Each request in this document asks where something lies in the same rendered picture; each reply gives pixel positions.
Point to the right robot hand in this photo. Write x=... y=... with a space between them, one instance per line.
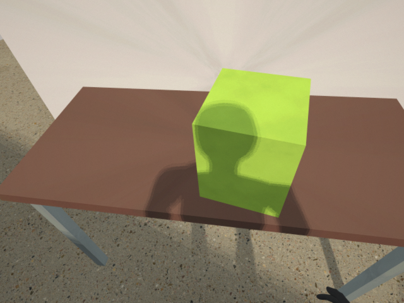
x=334 y=297

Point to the carton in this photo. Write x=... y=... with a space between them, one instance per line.
x=249 y=137

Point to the table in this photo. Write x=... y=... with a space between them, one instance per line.
x=131 y=152

